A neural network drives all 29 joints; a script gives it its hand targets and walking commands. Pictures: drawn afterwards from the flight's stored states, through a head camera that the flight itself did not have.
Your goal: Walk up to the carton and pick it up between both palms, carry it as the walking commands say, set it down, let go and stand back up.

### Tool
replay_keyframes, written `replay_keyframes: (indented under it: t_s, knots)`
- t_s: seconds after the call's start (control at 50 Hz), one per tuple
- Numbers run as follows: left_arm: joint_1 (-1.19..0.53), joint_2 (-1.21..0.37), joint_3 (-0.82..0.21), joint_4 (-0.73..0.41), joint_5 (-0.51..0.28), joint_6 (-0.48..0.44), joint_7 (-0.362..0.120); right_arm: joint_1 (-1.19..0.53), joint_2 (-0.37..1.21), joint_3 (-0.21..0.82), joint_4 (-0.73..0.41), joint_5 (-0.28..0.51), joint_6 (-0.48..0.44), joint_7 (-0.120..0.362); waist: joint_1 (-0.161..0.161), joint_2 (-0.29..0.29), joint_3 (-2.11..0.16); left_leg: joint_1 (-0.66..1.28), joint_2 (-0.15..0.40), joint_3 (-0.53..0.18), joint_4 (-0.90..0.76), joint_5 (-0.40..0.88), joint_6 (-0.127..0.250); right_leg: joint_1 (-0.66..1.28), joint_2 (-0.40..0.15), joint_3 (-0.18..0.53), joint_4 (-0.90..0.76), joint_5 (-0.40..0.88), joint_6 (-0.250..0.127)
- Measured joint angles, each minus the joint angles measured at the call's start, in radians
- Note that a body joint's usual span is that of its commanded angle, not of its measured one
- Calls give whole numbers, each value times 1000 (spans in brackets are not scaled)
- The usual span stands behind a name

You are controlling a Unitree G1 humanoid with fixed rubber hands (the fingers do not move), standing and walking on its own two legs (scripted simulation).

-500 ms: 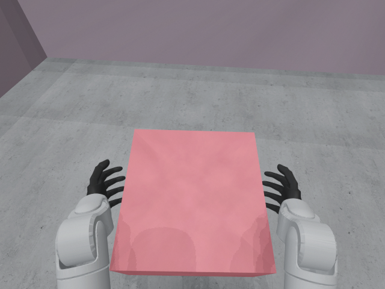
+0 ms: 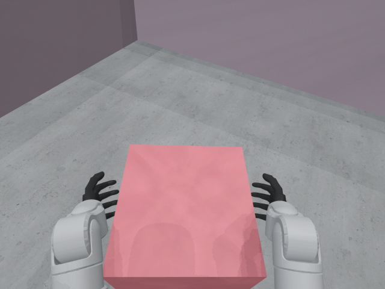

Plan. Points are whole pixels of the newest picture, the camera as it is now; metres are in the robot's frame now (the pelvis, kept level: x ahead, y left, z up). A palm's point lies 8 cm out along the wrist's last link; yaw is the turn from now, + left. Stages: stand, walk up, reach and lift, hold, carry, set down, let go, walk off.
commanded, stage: carry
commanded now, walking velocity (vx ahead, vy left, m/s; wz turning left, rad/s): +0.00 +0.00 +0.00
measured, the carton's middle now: (185, 214) +0.31 +0.03 -0.03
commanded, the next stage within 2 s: none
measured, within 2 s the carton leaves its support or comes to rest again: neither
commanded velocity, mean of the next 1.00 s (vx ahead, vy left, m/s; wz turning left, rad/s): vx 0.09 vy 0.00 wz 0.00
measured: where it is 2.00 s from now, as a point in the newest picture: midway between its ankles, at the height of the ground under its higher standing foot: outside the picture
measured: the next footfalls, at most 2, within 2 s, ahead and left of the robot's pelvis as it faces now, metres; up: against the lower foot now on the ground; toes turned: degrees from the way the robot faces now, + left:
right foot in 0.16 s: +0.03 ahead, -0.05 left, +0.00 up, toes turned -8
right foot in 1.72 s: +0.20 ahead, -0.08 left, +0.00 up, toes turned -8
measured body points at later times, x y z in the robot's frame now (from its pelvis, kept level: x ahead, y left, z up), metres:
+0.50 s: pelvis -0.02 +0.06 +0.01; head -0.07 +0.07 +0.46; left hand +0.26 +0.25 +0.10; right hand +0.25 -0.11 +0.10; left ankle +0.07 +0.13 -0.72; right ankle -0.01 -0.05 -0.72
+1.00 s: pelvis -0.01 +0.04 +0.02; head -0.04 +0.03 +0.47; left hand +0.27 +0.21 +0.10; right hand +0.26 -0.15 +0.09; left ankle +0.06 +0.13 -0.72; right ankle -0.01 -0.05 -0.72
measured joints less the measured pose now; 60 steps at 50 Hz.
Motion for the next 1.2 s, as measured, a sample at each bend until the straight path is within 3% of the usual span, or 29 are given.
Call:
replay_keyframes:
  t_s: [0.04, 0.08, 0.16, 0.18, 0.22, 0.28, 0.36, 0.5, 0.64, 0.9, 1.02, 1.06, 1.14, 1.2]
  knots:
    - [-33, -2, -24, -10, -38, 1, 66, -20, 3, -31, -14, -1, -7, -5, 4, -2, 21, -13, -23, 11, -3, 14, 19, -12, 32, -8, -1, 38, -22]
    - [-61, -4, -33, -26, -43, -9, 80, -30, 6, -46, -31, -1, -33, -1, -4, 3, 17, -36, -43, 23, -5, 26, 37, -2, 63, -12, -69, 59, -49]
    - [-65, -28, 3, -33, -6, -32, 15, -21, 5, -45, -54, 9, -47, 3, -33, 38, -39, -65, -69, 50, -16, 39, 62, 114, 115, -6, -348, 119, -101]
    - [-52, -43, 12, -21, 6, -45, 1, -16, 3, -46, -52, 12, -45, -2, -41, 70, -45, -59, -61, 46, -19, 41, 64, 142, 131, -12, -410, 176, -139]
    - [-22, -60, 0, -2, 29, -51, -8, 15, -3, -48, -40, 11, -38, -2, -59, 111, -58, -24, -55, 34, -55, 57, 62, 187, 143, -24, -472, 230, -168]
    - [13, -49, -25, 15, 54, -35, -29, 57, -7, -34, -45, 36, -7, -27, -71, 103, -83, 27, -62, 39, -114, 81, 62, 230, 139, -19, -515, 246, -165]
    - [-5, -46, -28, 4, 48, -36, -18, 20, -4, -29, -71, 61, 21, -91, -69, 75, -89, 41, -65, 42, -127, 92, 77, 242, 137, -17, -526, 253, -153]
    - [-14, -22, -26, 25, 68, -4, -16, -16, 2, -52, 38, 19, -1, -3, -51, 38, -134, 41, -79, 48, -157, 110, 89, 227, 122, -13, -519, 235, -143]
    - [-34, -22, -35, 57, 28, 15, 39, 11, -2, -50, 39, 24, 6, -24, -25, 68, -104, 40, -83, 45, -163, 119, 89, 222, 118, -15, -512, 218, -144]
    - [-29, -49, -34, 28, 38, -22, 20, 12, -2, -68, -17, 28, 3, -25, -47, 61, -84, 33, -68, 39, -155, 113, 70, 220, 134, -21, -519, 258, -167]
    - [-3, -51, -53, 4, 50, 1, 19, 46, -6, -65, -27, 43, 11, -18, -56, 48, -118, 60, -60, 39, -132, -71, 29, 281, 142, -25, -587, 218, -178]
    - [-22, -54, -53, 8, 55, 0, 17, 44, -6, -71, -36, 46, 6, -23, -63, 44, -115, 61, -43, 58, -91, -87, 23, 307, 141, -39, -609, 273, -185]
    - [-18, -54, -50, 35, 75, -19, -17, 48, -7, -69, -36, 46, 10, -33, -66, 36, -147, 86, -10, 81, -82, -111, 17, 355, 148, -56, -660, 237, -183]
    - [-23, -52, -40, 29, 86, -25, -22, 15, -3, -69, -12, 37, 5, -28, -64, 37, -139, 135, -2, 89, -171, 33, 20, 359, 147, -52, -635, 205, -171]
